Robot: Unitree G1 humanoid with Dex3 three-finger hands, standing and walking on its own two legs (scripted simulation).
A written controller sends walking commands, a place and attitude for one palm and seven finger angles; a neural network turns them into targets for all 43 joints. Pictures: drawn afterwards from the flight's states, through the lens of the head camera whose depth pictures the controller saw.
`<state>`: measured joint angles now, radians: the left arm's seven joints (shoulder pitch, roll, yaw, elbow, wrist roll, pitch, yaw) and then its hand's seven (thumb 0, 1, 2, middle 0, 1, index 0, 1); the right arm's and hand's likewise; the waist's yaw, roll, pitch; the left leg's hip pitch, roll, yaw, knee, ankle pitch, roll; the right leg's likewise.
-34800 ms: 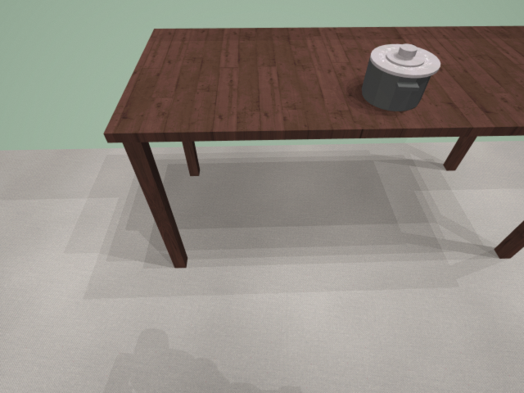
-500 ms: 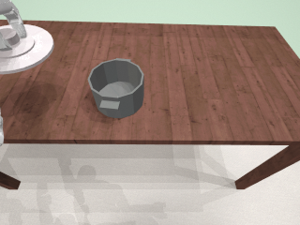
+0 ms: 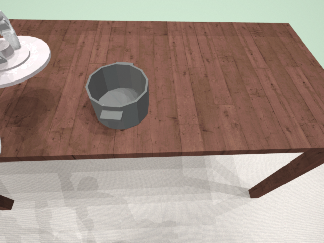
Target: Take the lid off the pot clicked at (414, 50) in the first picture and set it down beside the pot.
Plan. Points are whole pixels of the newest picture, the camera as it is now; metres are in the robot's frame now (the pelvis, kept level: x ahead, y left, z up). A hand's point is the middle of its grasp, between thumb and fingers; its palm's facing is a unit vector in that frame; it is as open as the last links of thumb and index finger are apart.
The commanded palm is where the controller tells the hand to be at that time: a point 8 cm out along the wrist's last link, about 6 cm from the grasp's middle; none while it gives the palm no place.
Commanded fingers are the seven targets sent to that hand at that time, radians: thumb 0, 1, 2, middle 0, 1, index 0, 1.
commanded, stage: lower the lid onto the table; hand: left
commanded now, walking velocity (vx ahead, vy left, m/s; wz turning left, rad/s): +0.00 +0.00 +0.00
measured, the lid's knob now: (0, 49) +0.51 +0.31 +0.19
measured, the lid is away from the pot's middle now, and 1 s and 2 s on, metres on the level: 0.23 0.22 0.23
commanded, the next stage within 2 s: none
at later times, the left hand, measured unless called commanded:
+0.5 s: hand (0, 65) +0.48 +0.30 +0.18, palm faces -0.41 -0.17 -0.90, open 7.7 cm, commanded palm +0.51 +0.31 +0.25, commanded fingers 0.00 0.58 1.04 -0.72 -1.18 -0.82 -1.13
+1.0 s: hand (13, 74) +0.49 +0.30 +0.15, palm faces -0.45 -0.17 -0.87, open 7.7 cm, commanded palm +0.52 +0.31 +0.22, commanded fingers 0.00 0.58 1.04 -0.72 -1.18 -0.82 -1.13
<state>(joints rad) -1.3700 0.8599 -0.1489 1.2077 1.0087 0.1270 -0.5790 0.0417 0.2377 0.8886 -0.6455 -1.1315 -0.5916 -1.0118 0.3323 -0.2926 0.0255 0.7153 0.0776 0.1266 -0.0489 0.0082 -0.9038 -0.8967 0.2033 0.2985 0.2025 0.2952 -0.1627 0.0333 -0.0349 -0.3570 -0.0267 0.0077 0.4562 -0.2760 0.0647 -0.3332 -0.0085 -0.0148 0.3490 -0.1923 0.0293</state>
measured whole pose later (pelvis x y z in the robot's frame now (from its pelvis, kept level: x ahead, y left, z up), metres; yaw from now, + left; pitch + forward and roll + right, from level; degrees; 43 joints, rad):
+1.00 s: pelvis +0.00 +0.00 -0.01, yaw +0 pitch +12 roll -3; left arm -1.27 0.85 -0.12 1.25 1.00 0.02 -0.52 0.04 0.24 0.89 -0.64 -1.13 -0.59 -1.01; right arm 0.37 -0.29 0.02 0.73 0.08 0.14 -0.06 0.01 -0.90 -0.90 0.20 0.30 0.20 0.30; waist -0.18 0.03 -0.05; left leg -0.44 -0.02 0.01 0.54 -0.31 0.07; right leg -0.41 0.00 -0.01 0.42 -0.22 0.03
